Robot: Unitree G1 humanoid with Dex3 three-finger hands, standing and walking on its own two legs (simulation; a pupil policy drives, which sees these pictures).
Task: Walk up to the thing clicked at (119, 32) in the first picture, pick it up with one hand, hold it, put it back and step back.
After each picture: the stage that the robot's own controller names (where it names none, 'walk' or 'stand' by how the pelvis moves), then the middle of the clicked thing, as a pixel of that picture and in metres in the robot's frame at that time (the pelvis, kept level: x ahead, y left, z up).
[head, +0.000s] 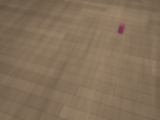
stand; (121, 28) +1.63 -0.52 -0.72
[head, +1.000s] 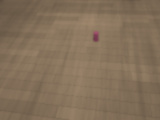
walk; (95, 36) +1.56 -0.06 -0.69
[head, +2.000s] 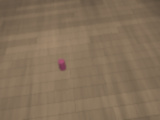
walk; (62, 64) +1.01 +0.26 -0.72
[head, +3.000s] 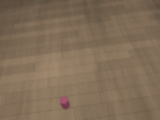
walk; (64, 103) +0.61 +0.22 -0.71
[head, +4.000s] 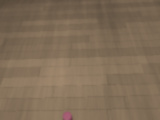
stand; (67, 118) +0.45 +0.16 -0.71
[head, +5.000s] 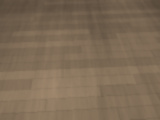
stand; out of the picture +0.40 +0.16 -0.72
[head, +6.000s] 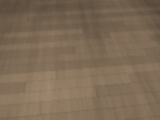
stand; out of the picture +0.37 +0.18 -0.72
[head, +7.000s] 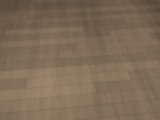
stand; out of the picture +0.40 +0.18 -0.73
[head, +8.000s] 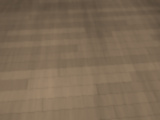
stand; out of the picture +0.39 +0.17 -0.73
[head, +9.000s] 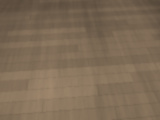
stand; out of the picture +0.38 +0.17 -0.73
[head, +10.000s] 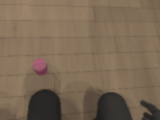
go down; (40, 67) +0.45 +0.19 -0.41
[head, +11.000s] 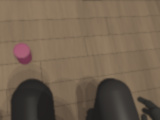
go down; (23, 54) +0.46 +0.23 -0.31
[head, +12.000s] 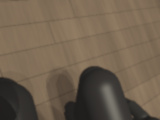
close in; out of the picture +0.43 +0.27 -0.23
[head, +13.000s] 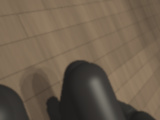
close; out of the picture +0.43 +0.29 -0.22
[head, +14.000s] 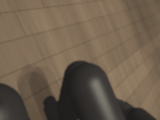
lift; out of the picture +0.41 +0.27 -0.23
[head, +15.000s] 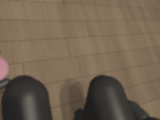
lift; out of the picture +0.33 +0.27 -0.11
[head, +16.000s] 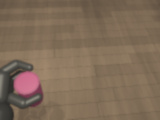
lift; (30, 90) +0.31 +0.17 +0.04
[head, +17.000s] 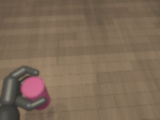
hold; (37, 94) +0.31 +0.16 +0.02
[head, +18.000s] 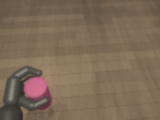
hold; (39, 94) +0.31 +0.15 +0.01
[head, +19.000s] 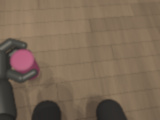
crouch; (26, 65) +0.40 +0.19 -0.07
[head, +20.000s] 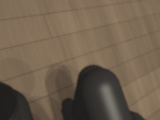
lower; out of the picture +0.42 +0.28 -0.19
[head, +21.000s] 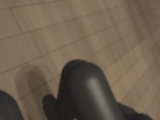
lower; out of the picture +0.42 +0.29 -0.23
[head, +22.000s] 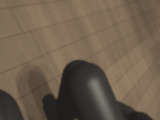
lower; out of the picture +0.42 +0.30 -0.23
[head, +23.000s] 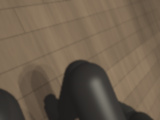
lower; out of the picture +0.42 +0.30 -0.23
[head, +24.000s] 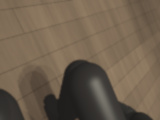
rest; out of the picture +0.42 +0.30 -0.23
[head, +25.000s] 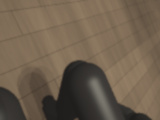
withdraw; out of the picture +0.42 +0.27 -0.23
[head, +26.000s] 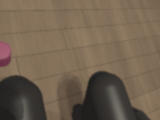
stand; (1, 55) +0.43 +0.24 -0.26
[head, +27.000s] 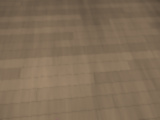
stand; out of the picture +0.38 +0.14 -0.64
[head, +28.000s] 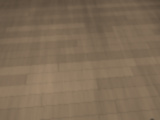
stand; out of the picture +0.40 +0.16 -0.66
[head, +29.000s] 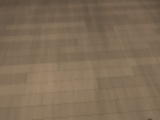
stand; out of the picture +0.39 +0.15 -0.67
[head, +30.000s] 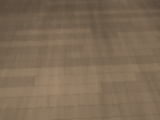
stand; out of the picture +0.42 +0.14 -0.72
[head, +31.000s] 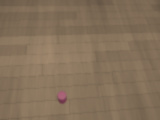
walk; (62, 97) +0.50 +0.10 -0.71
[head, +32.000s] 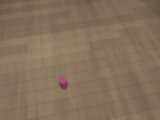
walk; (63, 83) +0.68 +0.18 -0.70
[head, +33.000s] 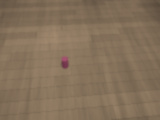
stand; (65, 62) +1.01 +0.17 -0.70
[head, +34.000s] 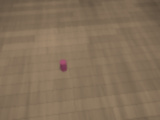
stand; (63, 65) +0.99 +0.18 -0.72
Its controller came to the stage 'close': yes
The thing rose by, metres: 0.71
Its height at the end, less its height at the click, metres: +0.00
